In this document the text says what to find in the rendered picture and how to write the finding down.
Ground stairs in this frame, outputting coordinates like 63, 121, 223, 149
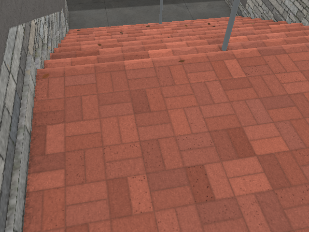
43, 15, 309, 69

